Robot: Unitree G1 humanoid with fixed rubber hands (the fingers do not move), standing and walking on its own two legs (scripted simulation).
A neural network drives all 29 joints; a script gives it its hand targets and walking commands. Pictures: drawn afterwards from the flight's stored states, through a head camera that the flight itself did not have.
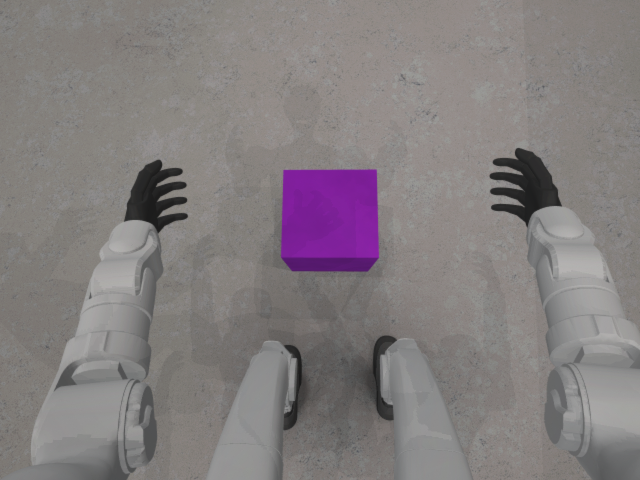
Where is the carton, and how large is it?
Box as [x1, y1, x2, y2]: [281, 170, 378, 271]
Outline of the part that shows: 283,170 281,257 292,270 367,271 378,257 376,170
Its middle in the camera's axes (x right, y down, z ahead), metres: +0.03 -0.03 +0.98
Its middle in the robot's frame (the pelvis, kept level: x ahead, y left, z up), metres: +0.50 +0.02 -0.56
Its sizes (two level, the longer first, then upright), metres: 0.210 0.200 0.250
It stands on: the floor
